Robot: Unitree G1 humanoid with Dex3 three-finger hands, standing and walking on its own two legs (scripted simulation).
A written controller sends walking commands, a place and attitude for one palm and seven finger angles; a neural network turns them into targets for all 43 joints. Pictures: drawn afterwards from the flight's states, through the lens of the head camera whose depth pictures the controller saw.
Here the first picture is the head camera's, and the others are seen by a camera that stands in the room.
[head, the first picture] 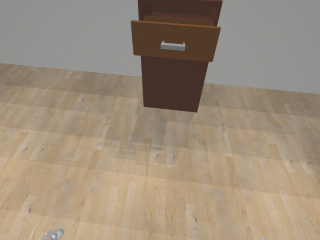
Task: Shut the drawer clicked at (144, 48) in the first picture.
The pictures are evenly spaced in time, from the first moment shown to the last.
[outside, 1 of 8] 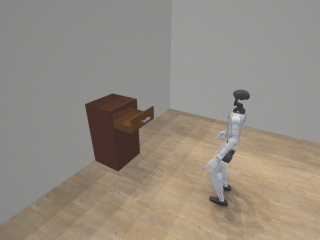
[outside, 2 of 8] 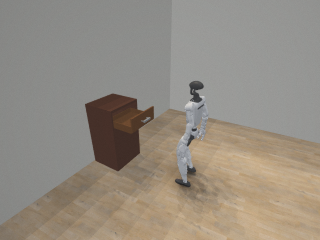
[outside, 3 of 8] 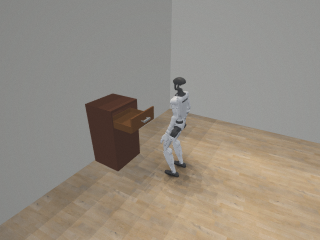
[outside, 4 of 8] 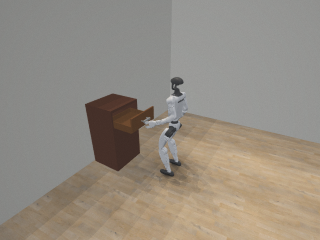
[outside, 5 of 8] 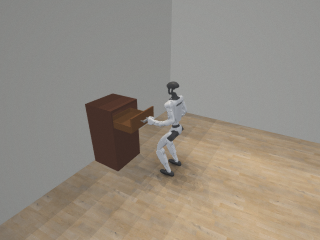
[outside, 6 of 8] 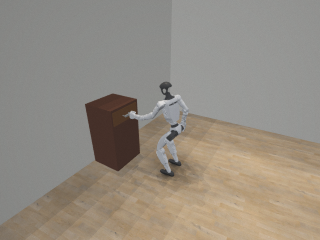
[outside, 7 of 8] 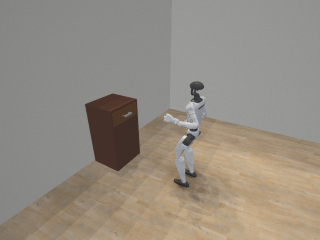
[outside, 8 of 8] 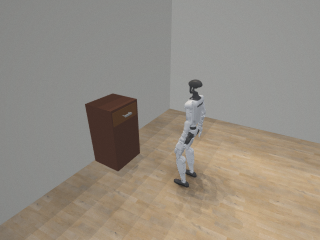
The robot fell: no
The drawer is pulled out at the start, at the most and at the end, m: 0.29 0.29 0.00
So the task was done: yes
